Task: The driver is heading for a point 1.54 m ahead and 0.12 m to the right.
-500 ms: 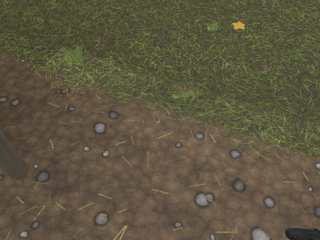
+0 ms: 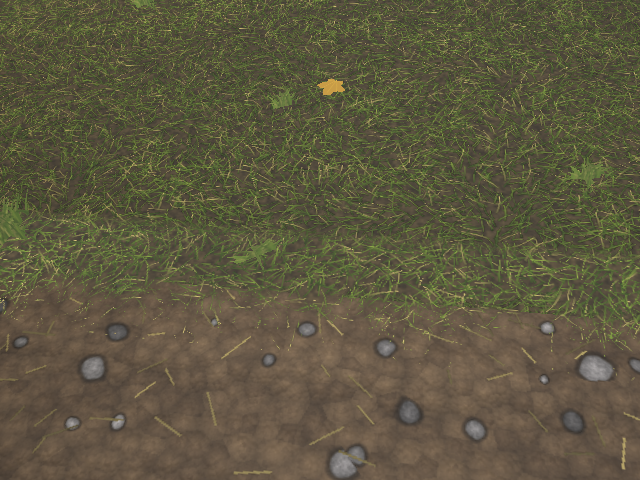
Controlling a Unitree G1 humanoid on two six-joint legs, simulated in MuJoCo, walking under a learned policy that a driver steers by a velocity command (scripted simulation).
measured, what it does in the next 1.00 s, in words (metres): steps on the spot: left foot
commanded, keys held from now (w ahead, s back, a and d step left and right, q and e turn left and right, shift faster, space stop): e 0.24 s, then no key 0.76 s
